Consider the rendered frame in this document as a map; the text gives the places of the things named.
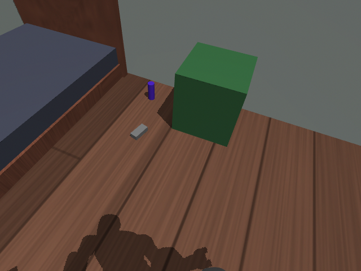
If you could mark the bed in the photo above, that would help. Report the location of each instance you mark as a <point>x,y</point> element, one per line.
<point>53,70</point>

